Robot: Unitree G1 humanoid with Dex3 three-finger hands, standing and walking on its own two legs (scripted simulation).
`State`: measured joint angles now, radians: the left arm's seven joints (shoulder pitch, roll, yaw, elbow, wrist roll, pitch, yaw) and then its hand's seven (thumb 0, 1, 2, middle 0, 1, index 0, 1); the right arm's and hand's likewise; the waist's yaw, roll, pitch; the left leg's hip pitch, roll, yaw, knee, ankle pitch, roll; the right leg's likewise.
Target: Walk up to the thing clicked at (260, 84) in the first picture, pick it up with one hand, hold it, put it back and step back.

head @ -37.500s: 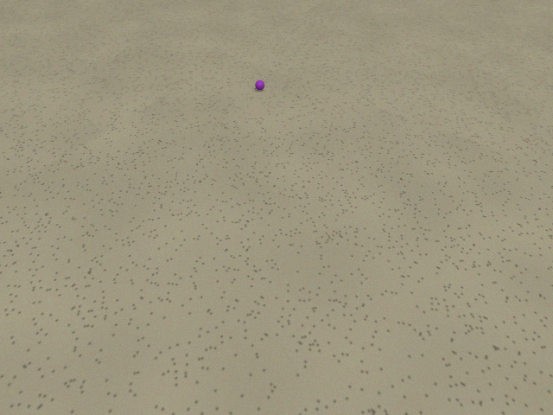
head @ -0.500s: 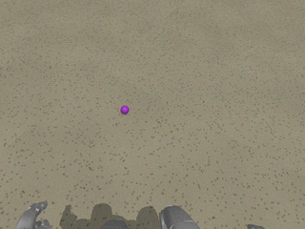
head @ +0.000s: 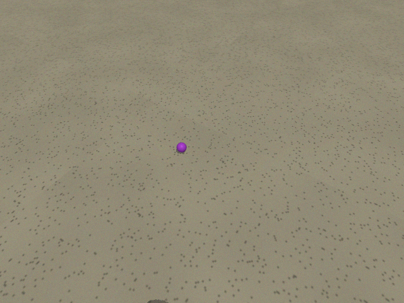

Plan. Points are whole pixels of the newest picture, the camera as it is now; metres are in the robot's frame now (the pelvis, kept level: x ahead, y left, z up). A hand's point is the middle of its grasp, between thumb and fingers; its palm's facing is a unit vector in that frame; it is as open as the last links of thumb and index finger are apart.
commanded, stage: step back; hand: left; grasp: from above
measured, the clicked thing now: (181, 147) +1.10 +0.18 -0.72
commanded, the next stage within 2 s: stand in 0.86 s
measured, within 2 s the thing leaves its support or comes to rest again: neither
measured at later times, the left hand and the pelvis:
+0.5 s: hand out of the picture +0.09 +0.25 -0.13, palm faces +0.04 -0.92 -0.38, open 7.4 cm; pelvis +0.03 -0.01 +0.01, yaw +1 degrees
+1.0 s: hand out of the picture +0.13 +0.26 -0.13, palm faces -0.01 -0.94 -0.35, open 7.4 cm; pelvis +0.05 +0.01 +0.02, yaw +0 degrees
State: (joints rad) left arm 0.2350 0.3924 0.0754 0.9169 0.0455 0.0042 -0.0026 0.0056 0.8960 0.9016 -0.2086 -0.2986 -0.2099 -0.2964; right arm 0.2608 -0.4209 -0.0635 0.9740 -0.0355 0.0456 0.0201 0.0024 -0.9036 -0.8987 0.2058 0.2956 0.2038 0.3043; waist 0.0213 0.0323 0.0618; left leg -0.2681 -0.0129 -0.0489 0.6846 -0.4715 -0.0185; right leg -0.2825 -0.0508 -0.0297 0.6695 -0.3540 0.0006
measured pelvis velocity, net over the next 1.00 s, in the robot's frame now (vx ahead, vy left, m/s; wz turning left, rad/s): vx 0.05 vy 0.01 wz -0.01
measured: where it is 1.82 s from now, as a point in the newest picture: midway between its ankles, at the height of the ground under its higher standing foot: outside the picture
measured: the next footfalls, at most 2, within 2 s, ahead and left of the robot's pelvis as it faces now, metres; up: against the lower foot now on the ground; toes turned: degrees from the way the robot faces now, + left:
right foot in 0.28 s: +0.07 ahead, -0.13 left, +0.00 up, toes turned -1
left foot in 0.58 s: +0.13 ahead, +0.13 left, +0.00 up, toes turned +1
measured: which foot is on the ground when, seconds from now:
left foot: down 0.00-0.30, up 0.32-0.56, down 0.58-1.00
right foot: down 0.00-0.04, up 0.06-0.26, down 0.28-1.00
